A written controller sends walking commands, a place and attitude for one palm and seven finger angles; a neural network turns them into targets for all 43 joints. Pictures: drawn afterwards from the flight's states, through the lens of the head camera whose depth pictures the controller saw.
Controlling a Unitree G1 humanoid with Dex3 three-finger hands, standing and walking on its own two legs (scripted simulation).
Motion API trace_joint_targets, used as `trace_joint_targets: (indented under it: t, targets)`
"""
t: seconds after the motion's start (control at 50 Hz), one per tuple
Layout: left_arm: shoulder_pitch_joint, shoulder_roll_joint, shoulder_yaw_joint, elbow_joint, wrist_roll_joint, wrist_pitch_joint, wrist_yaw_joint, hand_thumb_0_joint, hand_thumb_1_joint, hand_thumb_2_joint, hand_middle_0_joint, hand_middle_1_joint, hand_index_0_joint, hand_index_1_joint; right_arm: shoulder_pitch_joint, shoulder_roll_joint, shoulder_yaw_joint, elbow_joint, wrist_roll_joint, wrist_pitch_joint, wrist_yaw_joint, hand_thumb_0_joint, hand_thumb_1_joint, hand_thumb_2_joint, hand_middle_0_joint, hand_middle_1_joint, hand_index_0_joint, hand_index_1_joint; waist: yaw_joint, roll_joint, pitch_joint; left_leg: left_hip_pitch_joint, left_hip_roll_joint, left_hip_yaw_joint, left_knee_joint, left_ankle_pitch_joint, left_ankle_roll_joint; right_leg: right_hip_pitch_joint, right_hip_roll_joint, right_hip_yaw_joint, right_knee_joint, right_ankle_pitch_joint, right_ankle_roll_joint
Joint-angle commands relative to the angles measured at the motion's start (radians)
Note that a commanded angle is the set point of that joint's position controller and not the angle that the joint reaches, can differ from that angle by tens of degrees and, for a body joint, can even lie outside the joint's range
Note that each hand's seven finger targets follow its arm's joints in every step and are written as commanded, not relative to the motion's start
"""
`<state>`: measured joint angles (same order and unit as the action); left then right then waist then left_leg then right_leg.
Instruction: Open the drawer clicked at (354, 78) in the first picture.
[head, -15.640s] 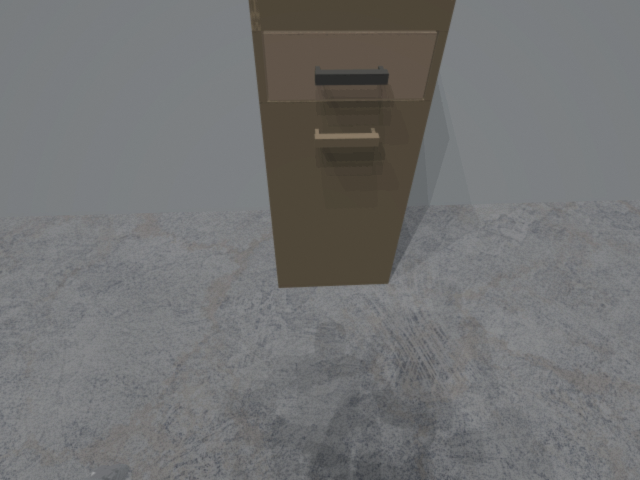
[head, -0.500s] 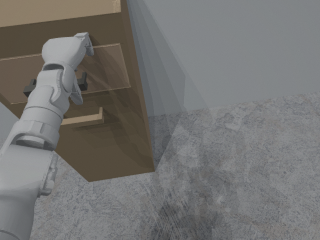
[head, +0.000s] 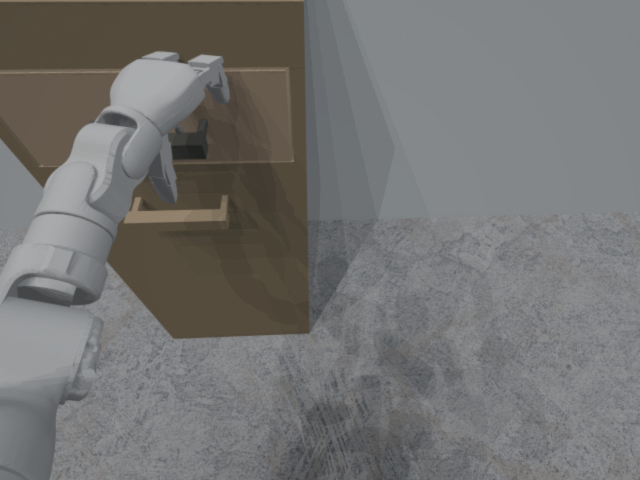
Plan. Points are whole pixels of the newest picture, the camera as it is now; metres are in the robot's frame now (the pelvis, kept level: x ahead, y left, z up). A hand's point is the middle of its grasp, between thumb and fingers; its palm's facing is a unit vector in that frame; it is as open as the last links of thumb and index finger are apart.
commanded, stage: move the hooked fingers above the handle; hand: left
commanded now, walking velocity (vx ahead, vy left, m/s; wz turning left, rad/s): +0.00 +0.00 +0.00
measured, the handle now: (145, 136) +0.54 +0.24 +0.10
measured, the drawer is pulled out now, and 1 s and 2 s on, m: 0.00 0.00 0.00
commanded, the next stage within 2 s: none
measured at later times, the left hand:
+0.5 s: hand (75, 135) +0.47 +0.28 +0.16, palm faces -0.17 +0.04 -0.98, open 13.7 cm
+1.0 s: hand (148, 107) +0.50 +0.20 +0.18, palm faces +0.05 +0.00 -1.00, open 13.3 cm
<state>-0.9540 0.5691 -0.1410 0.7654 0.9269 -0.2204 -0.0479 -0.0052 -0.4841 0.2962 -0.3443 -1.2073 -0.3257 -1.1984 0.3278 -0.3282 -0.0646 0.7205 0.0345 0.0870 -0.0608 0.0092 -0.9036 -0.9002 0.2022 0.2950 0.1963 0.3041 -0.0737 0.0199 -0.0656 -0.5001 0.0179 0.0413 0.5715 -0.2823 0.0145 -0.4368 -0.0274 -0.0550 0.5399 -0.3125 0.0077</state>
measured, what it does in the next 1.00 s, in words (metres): stands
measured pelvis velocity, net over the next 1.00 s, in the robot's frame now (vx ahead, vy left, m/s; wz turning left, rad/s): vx -0.02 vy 0.00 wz -0.05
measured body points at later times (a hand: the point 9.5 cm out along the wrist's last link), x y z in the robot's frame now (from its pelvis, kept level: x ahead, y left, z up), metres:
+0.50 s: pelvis -0.01 -0.01 +0.00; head +0.04 -0.03 +0.45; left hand +0.47 +0.27 +0.22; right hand +0.03 -0.29 -0.12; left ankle -0.01 +0.11 -0.73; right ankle -0.04 -0.13 -0.73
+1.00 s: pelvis -0.02 +0.00 +0.00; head +0.03 -0.02 +0.45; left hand +0.49 +0.19 +0.23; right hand +0.04 -0.24 -0.15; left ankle -0.01 +0.11 -0.73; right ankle -0.04 -0.13 -0.73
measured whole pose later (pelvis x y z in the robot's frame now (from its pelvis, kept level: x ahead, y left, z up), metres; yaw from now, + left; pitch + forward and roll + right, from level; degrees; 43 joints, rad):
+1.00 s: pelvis -0.02 +0.00 +0.00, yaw -3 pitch +12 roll +0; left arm -1.07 0.57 -0.05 1.05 1.04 0.01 0.05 0.00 -0.48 0.30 -0.42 -1.23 -0.39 -1.29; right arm 0.26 -0.22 0.03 0.69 0.05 0.14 -0.04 0.01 -0.90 -0.90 0.21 0.30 0.20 0.30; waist -0.10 0.08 -0.09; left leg -0.51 0.03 0.09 0.57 -0.26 0.02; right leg -0.48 -0.02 -0.01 0.55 -0.28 0.02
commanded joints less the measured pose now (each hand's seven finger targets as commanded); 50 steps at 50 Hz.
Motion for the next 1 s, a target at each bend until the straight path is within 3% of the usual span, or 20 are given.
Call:
trace_joint_targets:
  t: [0.0,0.06,0.12,0.2,0.3,0.34,0.36,0.4,0.44,0.52,0.54,0.6,0.64,0.68,0.72,0.74,0.76,0.8,0.86,0.98]
  targets:
    - [-0.57,0.42,0.251,-0.027,0.043,0.173,0.203,0.0,-0.5,0.3,-0.3,-1.2,-0.3,-1.2,0.043,-0.091,0.007,-0.067,-0.002,0.005,0.014,0.0,-0.9,-0.9,0.2,0.3,0.2,0.3,0.034,0.092,-0.432,0.23,-0.031,-0.017,-0.018,0.487,0.002,0.135,0.067,0.011,-0.004,0.403,-0.05]
    - [-0.586,0.486,0.257,-0.007,0.085,0.266,0.228,0.0,-0.5,0.3,-0.3,-1.2,-0.3,-1.2,0.001,-0.099,0.02,-0.077,0.006,0.024,0.01,0.0,-0.9,-0.9,0.2,0.3,0.2,0.3,0.045,0.035,-0.457,0.197,-0.027,0.01,-0.032,0.453,0.008,0.214,0.059,0.025,-0.021,0.424,-0.039]
    - [-0.587,0.481,0.224,0.043,0.082,0.334,0.224,0.0,-0.5,0.3,-0.3,-1.2,-0.3,-1.2,-0.057,-0.088,0.043,-0.086,0.024,0.032,-0.012,0.0,-0.9,-0.9,0.2,0.3,0.2,0.3,0.049,-0.026,-0.437,0.17,-0.03,0.024,-0.065,0.348,0.014,0.269,0.051,0.037,-0.044,0.376,-0.027]
    - [-0.565,0.551,0.258,0.092,0.072,0.332,0.175,0.0,-0.5,0.3,-0.3,-1.2,-0.3,-1.2,-0.101,-0.084,0.06,-0.101,0.036,0.036,-0.058,0.0,-0.9,-0.9,0.2,0.3,0.2,0.3,0.052,-0.107,-0.422,0.147,-0.032,0.037,-0.094,0.261,0.029,0.332,0.032,0.057,-0.069,0.35,-0.007]
    - [-0.454,0.524,0.225,0.226,0.093,0.306,0.072,0.0,-0.5,0.3,-0.3,-1.2,-0.3,-1.2,-0.08,-0.1,0.056,-0.124,0.046,0.025,-0.083,0.0,-0.9,-0.9,0.2,0.3,0.2,0.3,0.025,-0.169,-0.296,0.102,-0.026,0.04,-0.108,0.16,0.032,0.269,0.021,0.063,-0.099,0.274,0.005]
    - [-0.437,0.506,0.219,0.234,0.091,0.273,0.028,0.0,-0.5,0.3,-0.3,-1.2,-0.3,-1.2,-0.062,-0.104,0.048,-0.136,0.047,0.019,-0.083,0.0,-0.9,-0.9,0.2,0.3,0.2,0.3,0.015,-0.191,-0.287,0.096,-0.023,0.039,-0.103,0.154,0.035,0.265,0.018,0.069,-0.102,0.27,0.006]
    - [-0.417,0.505,0.219,0.243,0.097,0.256,0.008,0.0,-0.5,0.3,-0.3,-1.2,-0.3,-1.2,-0.046,-0.109,0.043,-0.139,0.044,0.017,-0.084,0.0,-0.9,-0.9,0.2,0.3,0.2,0.3,0.009,-0.167,-0.281,0.098,-0.024,0.041,-0.099,0.147,0.035,0.244,0.019,0.069,-0.099,0.267,0.006]
    - [-0.441,0.426,0.154,0.232,0.109,0.213,-0.037,0.0,-0.5,0.3,-0.3,-1.2,-0.3,-1.2,-0.003,-0.116,0.03,-0.132,0.036,0.009,-0.077,0.0,-0.9,-0.9,0.2,0.3,0.2,0.3,-0.027,-0.125,-0.253,0.124,-0.02,0.033,-0.088,0.145,0.037,0.166,0.024,0.064,-0.103,0.252,0.003]
    - [-0.485,0.286,0.042,0.173,0.098,0.156,-0.082,0.0,-0.5,0.3,-0.3,-1.2,-0.3,-1.2,0.029,-0.114,0.011,-0.125,0.037,-0.004,-0.066,0.0,-0.9,-0.9,0.2,0.3,0.2,0.3,-0.077,-0.09,-0.226,0.176,-0.014,0.024,-0.062,0.163,0.042,0.088,0.028,0.067,-0.113,0.249,-0.002]
    - [-0.627,0.169,-0.03,-0.119,0.007,0.018,-0.127,0.0,-0.5,0.3,-0.3,-1.2,-0.3,-1.2,0.08,-0.11,-0.022,-0.095,0.017,-0.028,-0.051,0.0,-0.9,-0.9,0.2,0.3,0.2,0.3,-0.088,0.12,-0.376,0.387,-0.026,-0.019,-0.01,0.3,0.047,-0.018,0.047,0.064,-0.087,0.266,-0.022]
    - [-0.651,0.152,-0.029,-0.179,-0.025,-0.007,-0.127,0.0,-0.5,0.3,-0.3,-1.2,-0.3,-1.2,0.09,-0.108,-0.028,-0.084,0.013,-0.035,-0.048,0.0,-0.9,-0.9,0.2,0.3,0.2,0.3,-0.093,0.127,-0.408,0.426,-0.025,-0.028,0.005,0.35,0.049,-0.023,0.05,0.06,-0.081,0.292,-0.025]
    - [-0.722,0.224,0.064,-0.336,-0.074,-0.074,-0.071,0.0,-0.5,0.3,-0.3,-1.2,-0.3,-1.2,0.122,-0.116,-0.042,-0.06,0.002,-0.051,-0.04,0.0,-0.9,-0.9,0.2,0.3,0.2,0.3,-0.076,0.233,-0.501,0.536,-0.025,-0.055,0.032,0.474,0.027,-0.081,0.069,0.033,-0.049,0.301,-0.039]
    - [-0.691,0.195,0.054,-0.267,-0.069,-0.045,-0.021,0.0,-0.5,0.3,-0.3,-1.2,-0.3,-1.2,0.141,-0.113,-0.045,-0.036,-0.001,-0.049,-0.02,0.0,-0.9,-0.9,0.2,0.3,0.2,0.3,-0.07,0.213,-0.47,0.519,-0.021,-0.067,0.043,0.536,0.013,-0.103,0.079,0.015,-0.044,0.304,-0.045]
    - [-0.65,0.263,0.137,-0.153,-0.042,0.01,0.048,0.0,-0.5,0.3,-0.3,-1.2,-0.3,-1.2,0.136,-0.114,-0.044,-0.022,-0.002,-0.034,0.003,0.0,-0.9,-0.9,0.2,0.3,0.2,0.3,-0.049,0.187,-0.403,0.442,-0.015,-0.075,0.027,0.516,-0.004,-0.111,0.086,0.001,-0.034,0.28,-0.05]
    - [-0.593,0.347,0.216,0.004,-0.004,0.09,0.111,0.0,-0.5,0.3,-0.3,-1.2,-0.3,-1.2,0.118,-0.118,-0.022,-0.021,-0.005,-0.018,0.019,0.0,-0.9,-0.9,0.2,0.3,0.2,0.3,-0.017,0.116,-0.355,0.305,-0.018,-0.062,-0.001,0.45,-0.002,-0.052,0.082,-0.005,-0.023,0.276,-0.054]
    - [-0.559,0.417,0.268,0.064,0.022,0.133,0.134,0.0,-0.5,0.3,-0.3,-1.2,-0.3,-1.2,0.107,-0.127,-0.013,-0.028,-0.007,-0.01,0.022,0.0,-0.9,-0.9,0.2,0.3,0.2,0.3,0.007,0.087,-0.361,0.25,-0.02,-0.049,-0.01,0.447,-0.001,-0.001,0.081,-0.004,-0.019,0.293,-0.055]
    - [-0.568,0.423,0.25,0.088,0.054,0.179,0.153,0.0,-0.5,0.3,-0.3,-1.2,-0.3,-1.2,0.092,-0.117,-0.002,-0.041,-0.01,-0.001,0.029,0.0,-0.9,-0.9,0.2,0.3,0.2,0.3,0.019,0.104,-0.395,0.222,-0.023,-0.036,-0.008,0.455,-0.001,0.041,0.075,0.001,-0.003,0.325,-0.052]
    - [-0.575,0.401,0.229,0.094,0.092,0.249,0.168,0.0,-0.5,0.3,-0.3,-1.2,-0.3,-1.2,0.071,-0.11,-0.003,-0.056,-0.007,0.011,0.036,0.0,-0.9,-0.9,0.2,0.3,0.2,0.3,0.016,0.057,-0.397,0.202,-0.017,-0.023,-0.011,0.442,0.002,0.063,0.074,-0.003,-0.004,0.333,-0.046]
    - [-0.554,0.46,0.244,0.151,0.113,0.307,0.167,0.0,-0.5,0.3,-0.3,-1.2,-0.3,-1.2,0.039,-0.111,0.011,-0.076,0.003,0.033,0.022,0.0,-0.9,-0.9,0.2,0.3,0.2,0.3,0.02,-0.031,-0.401,0.158,-0.019,-0.006,-0.03,0.358,0.013,0.134,0.065,0.014,-0.02,0.316,-0.033]
    - [-0.49,0.493,0.228,0.242,0.133,0.315,0.091,0.0,-0.5,0.3,-0.3,-1.2,-0.3,-1.2,-0.008,-0.099,0.034,-0.128,0.021,0.038,-0.031,0.0,-0.9,-0.9,0.2,0.3,0.2,0.3,0.022,-0.119,-0.352,0.096,-0.022,0.019,-0.072,0.171,0.029,0.199,0.042,0.042,-0.061,0.228,-0.013]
